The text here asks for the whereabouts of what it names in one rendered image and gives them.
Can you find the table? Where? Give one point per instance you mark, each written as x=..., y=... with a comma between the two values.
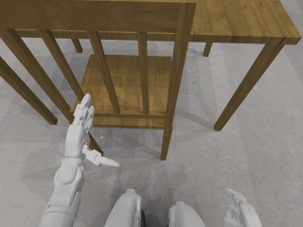
x=215, y=21

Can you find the chair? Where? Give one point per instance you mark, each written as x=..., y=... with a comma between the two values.
x=127, y=91

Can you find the robot left forearm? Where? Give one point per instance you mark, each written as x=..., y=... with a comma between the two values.
x=64, y=204

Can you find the right robot hand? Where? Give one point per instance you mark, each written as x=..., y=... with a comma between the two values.
x=245, y=216

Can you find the left robot hand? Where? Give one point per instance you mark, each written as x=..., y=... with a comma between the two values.
x=77, y=135

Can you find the left robot shin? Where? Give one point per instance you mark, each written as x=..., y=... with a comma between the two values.
x=137, y=222

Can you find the robot left thigh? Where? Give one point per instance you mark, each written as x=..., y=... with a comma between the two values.
x=127, y=208

